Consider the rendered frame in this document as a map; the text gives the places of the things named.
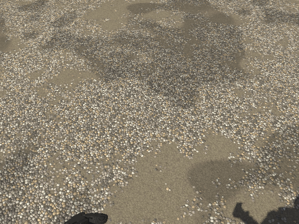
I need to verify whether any left robot hand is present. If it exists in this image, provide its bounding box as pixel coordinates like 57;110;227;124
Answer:
64;212;108;224

